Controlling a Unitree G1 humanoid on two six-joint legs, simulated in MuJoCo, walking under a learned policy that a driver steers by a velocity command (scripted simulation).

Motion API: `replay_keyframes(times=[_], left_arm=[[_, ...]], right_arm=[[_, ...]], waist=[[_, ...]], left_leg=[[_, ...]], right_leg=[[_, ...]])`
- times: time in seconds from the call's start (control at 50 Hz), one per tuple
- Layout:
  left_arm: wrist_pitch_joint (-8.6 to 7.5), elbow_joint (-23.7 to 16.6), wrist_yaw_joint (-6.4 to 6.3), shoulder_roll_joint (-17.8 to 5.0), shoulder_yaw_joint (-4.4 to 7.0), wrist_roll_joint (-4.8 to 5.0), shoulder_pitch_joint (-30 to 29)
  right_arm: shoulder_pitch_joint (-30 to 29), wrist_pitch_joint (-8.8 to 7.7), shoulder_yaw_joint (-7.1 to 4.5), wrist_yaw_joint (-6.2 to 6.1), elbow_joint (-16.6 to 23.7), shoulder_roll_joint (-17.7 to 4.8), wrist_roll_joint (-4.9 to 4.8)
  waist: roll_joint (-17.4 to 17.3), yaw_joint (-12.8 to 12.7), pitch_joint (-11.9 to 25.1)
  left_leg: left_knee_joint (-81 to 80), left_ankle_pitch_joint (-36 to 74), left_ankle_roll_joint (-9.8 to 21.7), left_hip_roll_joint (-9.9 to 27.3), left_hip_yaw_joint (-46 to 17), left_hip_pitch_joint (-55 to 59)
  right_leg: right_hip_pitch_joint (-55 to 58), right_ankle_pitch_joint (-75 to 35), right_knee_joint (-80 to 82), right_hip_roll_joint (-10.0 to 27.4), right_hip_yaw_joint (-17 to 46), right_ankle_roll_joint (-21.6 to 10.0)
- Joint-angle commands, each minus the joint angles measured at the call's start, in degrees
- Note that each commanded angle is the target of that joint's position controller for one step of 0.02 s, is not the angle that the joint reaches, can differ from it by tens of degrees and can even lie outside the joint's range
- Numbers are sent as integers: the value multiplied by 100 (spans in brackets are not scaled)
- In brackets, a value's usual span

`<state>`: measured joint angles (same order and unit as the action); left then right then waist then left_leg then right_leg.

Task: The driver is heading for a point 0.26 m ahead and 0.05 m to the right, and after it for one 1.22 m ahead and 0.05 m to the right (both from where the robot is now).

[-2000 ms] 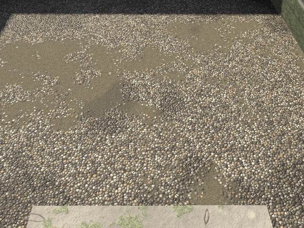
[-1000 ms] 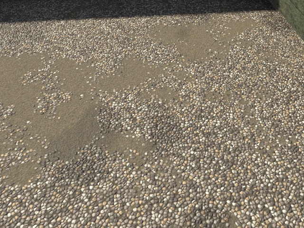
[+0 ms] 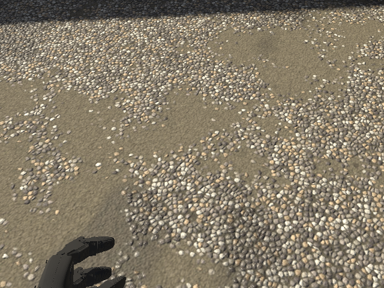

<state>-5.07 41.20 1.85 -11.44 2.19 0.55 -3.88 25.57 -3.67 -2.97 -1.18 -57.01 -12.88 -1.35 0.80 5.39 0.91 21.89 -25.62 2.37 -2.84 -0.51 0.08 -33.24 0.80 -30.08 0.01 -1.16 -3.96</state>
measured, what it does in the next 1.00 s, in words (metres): walks ahead: right foot, then left foot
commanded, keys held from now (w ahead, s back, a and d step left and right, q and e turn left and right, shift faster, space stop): w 0.56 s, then no key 0.44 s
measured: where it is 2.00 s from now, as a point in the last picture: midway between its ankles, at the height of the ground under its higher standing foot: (176, 243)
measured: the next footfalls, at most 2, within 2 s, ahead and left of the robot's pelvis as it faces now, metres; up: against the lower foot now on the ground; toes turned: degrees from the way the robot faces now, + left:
right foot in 0.02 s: +0.19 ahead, -0.10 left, +0.00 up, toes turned -1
left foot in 0.56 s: +0.48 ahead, +0.13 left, +0.00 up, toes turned +1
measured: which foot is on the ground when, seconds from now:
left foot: down 0.00-0.02, up 0.04-0.54, down 0.56-1.00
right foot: up 0.00-0.00, down 0.02-0.58, up 0.60-0.98, down 1.00-1.00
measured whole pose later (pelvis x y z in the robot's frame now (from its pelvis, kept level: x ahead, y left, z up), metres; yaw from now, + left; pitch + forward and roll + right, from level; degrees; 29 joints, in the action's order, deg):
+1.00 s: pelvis +0.45 +0.05 +0.02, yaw +0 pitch +1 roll +2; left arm -0.7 49.7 -1.7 -13.4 3.0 -0.3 6.4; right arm 11.3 -2.8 -1.8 0.0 -54.3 -12.6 0.6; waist 2.6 1.3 -0.4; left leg 21.5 -11.5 3.8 -4.7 3.2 -11.3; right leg -21.9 6.4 -30.5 4.1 2.6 0.7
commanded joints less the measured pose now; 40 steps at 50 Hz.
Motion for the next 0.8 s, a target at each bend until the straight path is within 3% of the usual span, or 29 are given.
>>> replay_keyframes(times=[0.02, 0.04, 0.06, 0.08, 0.1, 0.12, 0.14, 0.18, 0.22, 0.3, 0.36, 0.44, 0.5, 0.52, 0.54, 0.56, 0.58, 0.6, 0.62, 0.64, 0.66, 0.68, 0.74, 0.8], left_arm=[[-95, 74, 12, -847, 329, -41, 1451], [-64, 264, -38, -1409, 473, -88, 2620], [-45, 437, 0, -1556, 476, -55, 2943], [-20, 386, -30, -1126, 388, -1, 2781], [-13, 278, -63, -956, 322, 29, 2079], [-25, 202, -43, -845, 275, -18, 1654], [-54, 186, -19, -735, 250, -66, 1439], [-103, 257, 9, -606, 225, -86, 1396], [-118, 386, -39, -714, 256, -59, 1562], [-100, 598, -150, -914, 294, -21, 2038], [-80, 756, -176, -982, 295, 28, 2335], [-41, 972, -183, -1037, 293, 73, 2734], [25, 1089, -222, -1175, 340, 84, 2803], [51, 1096, -231, -1236, 357, 84, 2742], [74, 1072, -237, -1271, 359, 94, 2606], [88, 1027, -238, -1152, 312, 66, 2532], [77, 828, -254, -951, 213, -57, 2463], [-15, 900, -211, -266, 17, -20, 3317], [-79, 1019, -206, -905, 162, 45, 3121], [-89, 879, -216, -1120, 229, 122, 2660], [-54, 834, -257, -1043, 220, 83, 2381], [4, 796, -299, -990, 253, 12, 2217], [210, 849, -334, -609, 228, -17, 2440], [291, 769, -365, -516, 197, -59, 2157]], right_arm=[[-273, -17, -144, 25, 331, -844, 55], [-161, -94, -51, 51, 473, -616, 202], [566, -233, 86, 167, 379, -172, 118], [99, -300, -87, 193, 396, -779, -24], [-605, -303, -144, 159, 650, -932, -70], [-923, -266, -157, 95, 717, -845, -6], [-961, -209, -180, 45, 731, -752, 78], [-727, -89, -185, 19, 712, -513, 92], [-847, -37, -190, 3, 767, -415, 99], [-1820, -92, -173, 51, 1113, -381, 144], [-2359, -100, -119, 109, 1275, -318, 109], [-3058, -129, -55, 224, 1548, -367, 26], [-3187, -225, -65, 313, 1701, -517, 10], [-3002, -249, -95, 326, 1675, -609, 15], [-2549, -266, -164, 319, 1557, -738, 35], [-1634, -269, -297, 286, 1272, -1004, 59], [-533, -273, -409, 236, 1083, -1480, 189], [-349, -230, -451, 285, 982, -1751, 237], [-394, -202, -302, 299, 1052, -1194, 180], [-900, -197, -215, 287, 1146, -981, 164], [-1317, -199, -154, 300, 1209, -841, 173], [-1580, -200, -118, 316, 1211, -699, 169], [-1734, -238, -37, 300, 1057, -508, 272], [-1821, -184, -72, 193, 914, -726, 269]], waist=[[-474, -1155, 698], [259, -1437, 1683], [1533, -1157, 2545], [962, -1272, 1946], [652, -1136, 913], [109, -930, 431], [-34, -713, 255], [205, -430, 281], [309, -385, 190], [214, -600, -56], [289, -768, -170], [333, -1025, -429], [424, -947, -454], [489, -816, -334], [508, -530, -61], [415, -141, 527], [-233, 228, 1425], [-1831, -157, 2191], [-1208, 20, 2100], [-893, -79, 1321], [-388, -279, 928], [-247, -431, 624], [-542, -795, 597], [-608, -856, 601]], left_leg=[[1524, 5807, 478, 1162, -493, -723], [3497, 3835, 210, 574, -177, -2298], [5119, -646, 29, -102, -517, -3840], [5493, -617, 66, 207, -838, -4499], [5299, -19, 74, 476, -563, -4757], [4972, 423, 48, 701, -427, -4492], [4657, 699, 21, 837, -427, -4095], [4279, 922, 0, 981, -434, -3521], [3877, 1208, -78, 1023, -344, -3587], [2569, 2491, -221, 1007, -256, -4008], [1684, 3150, -224, 834, -142, -3709], [1028, 2992, -184, 694, -48, -3693], [660, 2347, 35, 607, -8, -3573], [571, 2158, 120, 519, 71, -3222], [406, 2136, 239, 344, 240, -2505], [464, 2291, 428, 326, 233, -1175], [701, 3255, 851, 1444, -969, 632], [216, 3327, 1754, 2689, -3334, 2374], [32, 3693, 1626, 2576, -3467, 2148], [66, 4639, 1426, 2405, -2475, 1350], [5, 5432, 1294, 2136, -1799, 569], [-146, 5662, 1207, 1924, -1399, -42], [-473, 6181, 1134, 1590, -737, -955], [-538, 6336, 1100, 1434, -295, -1207]], right_leg=[[2572, -224, -33, -43, 79, -503], [4768, -743, -269, 1169, 1576, -1067], [6078, 294, 615, 2365, 4111, -1861], [5741, 1254, 965, 2124, 4105, -1591], [4710, 1039, 1175, 1909, 3226, -1310], [3742, 400, 1367, 1681, 2640, -1187], [3048, -54, 1547, 1497, 2264, -1098], [2479, -283, 1850, 1261, 1795, -1034], [2285, -485, 2042, 1193, 1435, -1049], [2416, -603, 2177, 1083, 1053, -892], [2431, -434, 2132, 952, 761, -735], [2906, -101, 1971, 1166, 835, -736], [3444, -528, 1610, 1444, 987, -649], [3529, -1012, 1390, 1460, 971, -587], [3513, -1931, 892, 1322, 817, -487], [3169, -2482, -95, 1025, 570, -342], [1983, -1134, -1936, 605, 256, -73], [-119, 2887, -3782, -352, 263, 309], [-512, 3380, -4443, -164, 966, 313], [-704, 3048, -4555, 43, 861, 323], [-496, 2695, -4298, 302, 667, 381], [-321, 2466, -3927, 439, 572, 426], [603, 1938, -3121, 557, 517, 517], [892, 1334, -2041, 517, 414, 619]])
Over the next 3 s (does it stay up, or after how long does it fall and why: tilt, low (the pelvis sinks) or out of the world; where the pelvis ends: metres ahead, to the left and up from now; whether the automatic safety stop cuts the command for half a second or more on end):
stays up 1.13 -0.02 0.02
